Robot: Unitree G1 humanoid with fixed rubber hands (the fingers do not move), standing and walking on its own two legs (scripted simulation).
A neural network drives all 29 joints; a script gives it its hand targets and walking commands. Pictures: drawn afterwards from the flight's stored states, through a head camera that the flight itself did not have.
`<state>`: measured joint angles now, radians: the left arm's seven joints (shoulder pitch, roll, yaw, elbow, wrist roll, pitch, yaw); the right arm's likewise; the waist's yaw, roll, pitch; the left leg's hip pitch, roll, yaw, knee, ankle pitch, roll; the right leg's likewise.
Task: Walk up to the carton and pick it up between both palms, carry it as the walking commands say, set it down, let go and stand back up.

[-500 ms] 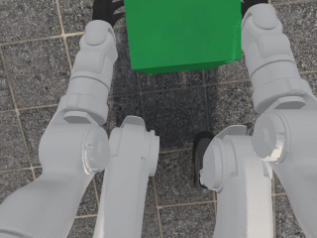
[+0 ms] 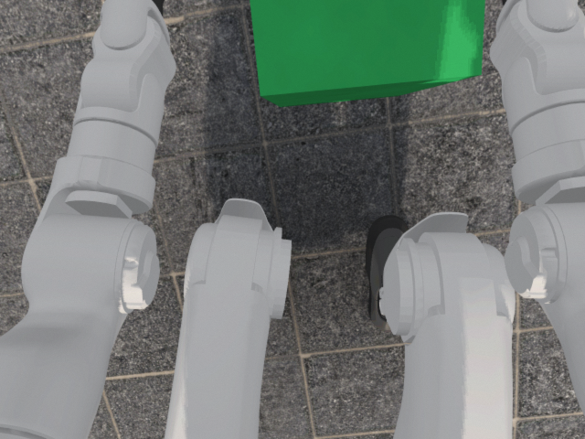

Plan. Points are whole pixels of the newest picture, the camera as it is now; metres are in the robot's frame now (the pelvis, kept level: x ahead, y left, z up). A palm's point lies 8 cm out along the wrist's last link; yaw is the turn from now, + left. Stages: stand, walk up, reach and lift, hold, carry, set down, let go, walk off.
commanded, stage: set down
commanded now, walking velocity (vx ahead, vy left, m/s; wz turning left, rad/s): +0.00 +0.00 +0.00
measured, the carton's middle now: out of the picture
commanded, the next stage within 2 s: let go in 1.26 s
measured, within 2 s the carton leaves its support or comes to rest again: neither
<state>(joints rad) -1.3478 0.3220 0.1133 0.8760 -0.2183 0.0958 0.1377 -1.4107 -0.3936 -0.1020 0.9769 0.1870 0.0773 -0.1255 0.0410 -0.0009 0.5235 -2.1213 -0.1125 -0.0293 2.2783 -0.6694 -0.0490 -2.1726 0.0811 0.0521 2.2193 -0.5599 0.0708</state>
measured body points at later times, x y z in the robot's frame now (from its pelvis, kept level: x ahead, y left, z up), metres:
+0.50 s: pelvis -0.01 -0.01 +0.11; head +0.36 -0.01 +0.35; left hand +0.54 +0.19 -0.03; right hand +0.57 -0.17 -0.03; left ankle +0.10 +0.12 -0.33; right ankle +0.13 -0.13 -0.33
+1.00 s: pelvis -0.01 -0.02 +0.24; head +0.35 -0.02 +0.50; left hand +0.54 +0.20 +0.12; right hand +0.57 -0.17 +0.12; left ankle +0.10 +0.12 -0.33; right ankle +0.13 -0.13 -0.33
